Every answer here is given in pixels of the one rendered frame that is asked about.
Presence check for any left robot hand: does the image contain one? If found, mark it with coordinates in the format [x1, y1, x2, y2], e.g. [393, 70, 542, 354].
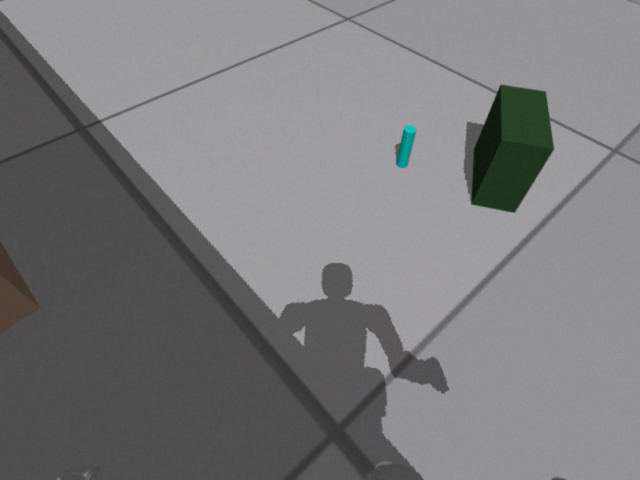
[57, 464, 100, 480]

